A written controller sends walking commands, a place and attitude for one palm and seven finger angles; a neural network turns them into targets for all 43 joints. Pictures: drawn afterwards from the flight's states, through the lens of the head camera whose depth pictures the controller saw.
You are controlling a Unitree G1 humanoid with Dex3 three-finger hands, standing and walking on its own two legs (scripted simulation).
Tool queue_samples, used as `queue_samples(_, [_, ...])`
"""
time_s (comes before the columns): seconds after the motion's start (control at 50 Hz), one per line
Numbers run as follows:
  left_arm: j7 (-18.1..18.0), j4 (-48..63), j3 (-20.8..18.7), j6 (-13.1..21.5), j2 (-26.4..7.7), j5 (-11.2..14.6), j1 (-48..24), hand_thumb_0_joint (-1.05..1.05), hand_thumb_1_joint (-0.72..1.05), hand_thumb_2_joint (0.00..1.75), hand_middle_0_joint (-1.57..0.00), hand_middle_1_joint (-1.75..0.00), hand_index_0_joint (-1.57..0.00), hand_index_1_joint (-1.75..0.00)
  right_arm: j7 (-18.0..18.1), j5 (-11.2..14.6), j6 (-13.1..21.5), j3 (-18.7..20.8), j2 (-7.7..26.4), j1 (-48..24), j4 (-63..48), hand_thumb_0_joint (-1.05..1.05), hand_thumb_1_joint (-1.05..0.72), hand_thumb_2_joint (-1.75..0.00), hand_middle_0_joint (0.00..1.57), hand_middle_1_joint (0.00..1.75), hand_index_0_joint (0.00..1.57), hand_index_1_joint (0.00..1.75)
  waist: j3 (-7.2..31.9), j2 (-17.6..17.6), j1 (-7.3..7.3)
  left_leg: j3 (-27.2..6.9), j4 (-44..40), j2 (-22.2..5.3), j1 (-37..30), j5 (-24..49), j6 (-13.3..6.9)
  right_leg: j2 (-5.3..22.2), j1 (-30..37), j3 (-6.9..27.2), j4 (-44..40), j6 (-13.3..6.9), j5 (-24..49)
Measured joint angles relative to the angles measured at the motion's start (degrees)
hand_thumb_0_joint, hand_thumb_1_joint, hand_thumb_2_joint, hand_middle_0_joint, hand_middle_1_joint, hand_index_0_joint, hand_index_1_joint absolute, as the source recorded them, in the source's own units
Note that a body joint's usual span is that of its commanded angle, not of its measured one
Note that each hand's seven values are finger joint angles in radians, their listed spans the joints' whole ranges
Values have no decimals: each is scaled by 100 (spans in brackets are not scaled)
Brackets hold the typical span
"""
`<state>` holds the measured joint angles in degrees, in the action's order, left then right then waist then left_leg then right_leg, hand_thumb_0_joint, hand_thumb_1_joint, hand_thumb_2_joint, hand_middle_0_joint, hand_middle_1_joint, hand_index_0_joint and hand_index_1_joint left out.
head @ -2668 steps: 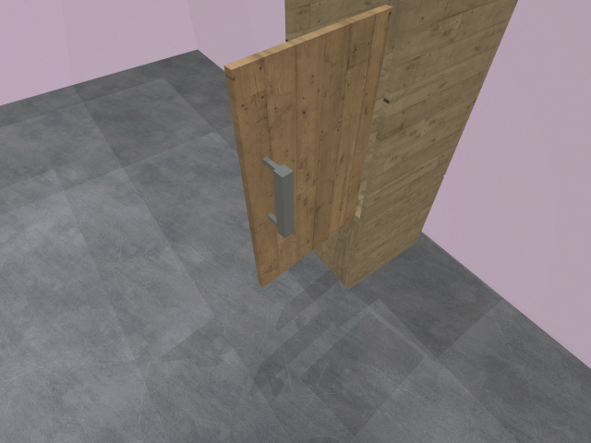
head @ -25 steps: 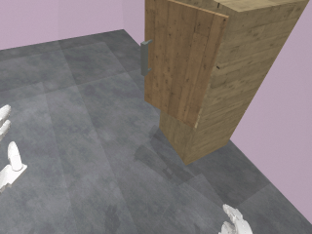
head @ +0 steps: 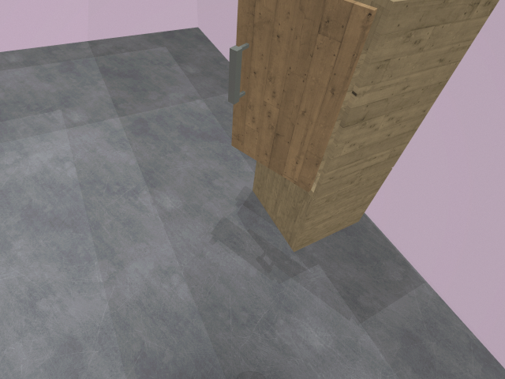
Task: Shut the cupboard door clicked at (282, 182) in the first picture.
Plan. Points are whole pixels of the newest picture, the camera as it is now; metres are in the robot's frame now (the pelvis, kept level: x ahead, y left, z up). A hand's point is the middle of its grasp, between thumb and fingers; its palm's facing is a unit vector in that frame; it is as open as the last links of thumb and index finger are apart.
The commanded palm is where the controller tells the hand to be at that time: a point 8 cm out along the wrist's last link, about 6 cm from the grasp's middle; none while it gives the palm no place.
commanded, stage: let the arm hang, fingers relaxed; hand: left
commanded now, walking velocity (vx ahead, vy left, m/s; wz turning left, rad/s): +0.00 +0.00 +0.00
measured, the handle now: (239, 74) +0.92 +0.08 -0.01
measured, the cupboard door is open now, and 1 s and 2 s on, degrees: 24 24 24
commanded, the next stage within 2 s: look to check the result in 0.74 s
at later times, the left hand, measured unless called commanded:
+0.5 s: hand out of the picture -0.01 +0.17 -0.17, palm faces +0.01 -0.98 -0.18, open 7.3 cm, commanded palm none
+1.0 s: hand out of the picture -0.02 +0.18 -0.17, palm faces +0.01 -0.98 -0.18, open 7.3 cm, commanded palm none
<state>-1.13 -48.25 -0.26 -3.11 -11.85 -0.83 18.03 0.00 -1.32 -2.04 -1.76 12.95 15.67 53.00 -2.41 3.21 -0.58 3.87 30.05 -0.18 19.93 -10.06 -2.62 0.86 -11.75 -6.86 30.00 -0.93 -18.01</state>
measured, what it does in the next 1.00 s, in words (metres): stands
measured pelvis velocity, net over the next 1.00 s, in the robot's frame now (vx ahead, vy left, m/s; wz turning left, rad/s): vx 0.02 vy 0.01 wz -0.03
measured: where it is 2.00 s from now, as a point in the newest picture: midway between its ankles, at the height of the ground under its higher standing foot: outside the picture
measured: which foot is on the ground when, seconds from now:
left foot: down 0.00-1.00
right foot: down 0.00-1.00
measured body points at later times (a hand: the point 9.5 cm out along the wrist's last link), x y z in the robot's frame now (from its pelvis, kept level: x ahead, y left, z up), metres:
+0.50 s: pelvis +0.01 +0.00 +0.01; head +0.00 +0.00 +0.46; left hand -0.01 +0.22 -0.15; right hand -0.01 -0.21 -0.15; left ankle +0.07 +0.09 -0.73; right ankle -0.02 -0.11 -0.73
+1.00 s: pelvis +0.02 +0.01 +0.01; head +0.02 +0.01 +0.46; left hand -0.02 +0.23 -0.15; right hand -0.01 -0.20 -0.15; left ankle +0.07 +0.09 -0.73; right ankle -0.02 -0.11 -0.73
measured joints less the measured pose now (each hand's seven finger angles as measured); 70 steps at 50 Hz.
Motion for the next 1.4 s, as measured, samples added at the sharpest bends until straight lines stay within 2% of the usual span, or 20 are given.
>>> queue_samples(0.1, [46,-756,-26,50,-87,-18,210,-1,97,90,-21,-30,-21,-30,72,18,-75,79,-152,268,467,1,-91,-90,20,30,20,30,-10,-155,57,-47,-182,-32,-109,91,14,-63,180,-41,-328,-24,169])
queue_samples(0.2, [37,-1276,-20,116,-21,-16,402,0,94,90,-20,-30,-21,-30,118,51,-37,143,-204,311,727,1,-91,-90,20,30,20,30,34,-427,60,23,-347,-20,-260,151,-10,-54,299,29,-485,0,253])
queue_samples(0.3, [-6,-1560,-15,168,61,-13,420,0,92,90,-20,-30,-20,-30,135,70,25,150,-307,254,904,0,-91,-90,20,30,20,30,116,-538,53,103,-465,0,-402,175,-25,-29,375,108,-521,23,260])
queue_samples(0.5, [-52,-1631,38,263,367,-10,155,0,91,90,-20,-30,-20,-30,167,67,82,129,-504,185,1127,0,-91,-90,20,30,20,30,252,-374,45,166,-578,22,-549,173,-21,-6,465,172,-555,37,237])
queue_samples(0.68, [-59,-1641,55,294,585,-14,33,0,91,90,-20,-30,-20,-30,204,67,131,141,-576,240,1199,0,-91,-90,20,30,20,30,218,-235,19,169,-639,36,-603,168,-26,1,534,176,-650,51,253])
queue_samples(1.06, [-86,-1773,-45,275,354,-17,218,0,91,90,-20,-30,-20,-30,217,85,155,161,-529,158,1210,0,-91,-90,20,30,20,30,87,-335,56,214,-696,87,-684,119,-69,51,607,221,-715,102,230])
queue_samples(1.4, [-30,-1695,-40,301,235,-31,-95,0,91,90,-20,-30,-20,-30,203,87,179,192,-273,-95,1169,0,-91,-90,20,30,20,30,68,-287,60,216,-806,103,-781,133,-52,57,691,227,-801,95,231])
